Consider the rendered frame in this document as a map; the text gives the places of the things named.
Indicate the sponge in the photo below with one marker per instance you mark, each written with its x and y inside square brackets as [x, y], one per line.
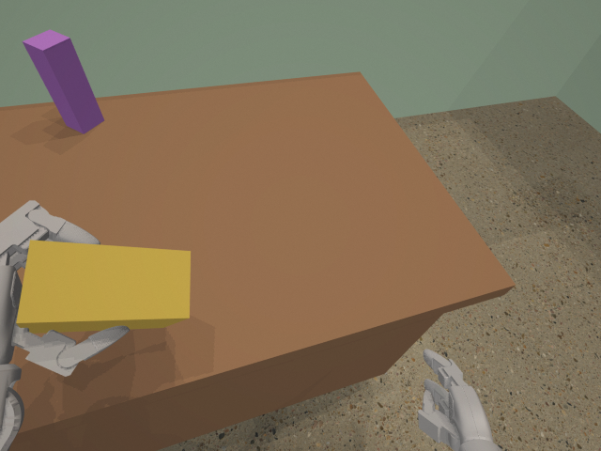
[78, 287]

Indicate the right robot hand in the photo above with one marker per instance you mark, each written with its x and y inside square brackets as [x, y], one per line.
[461, 416]

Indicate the table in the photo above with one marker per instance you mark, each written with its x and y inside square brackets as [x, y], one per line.
[323, 246]

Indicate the left robot hand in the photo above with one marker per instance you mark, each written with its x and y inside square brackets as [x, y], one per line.
[54, 350]

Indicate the left robot forearm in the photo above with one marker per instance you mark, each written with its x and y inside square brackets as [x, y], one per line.
[11, 405]

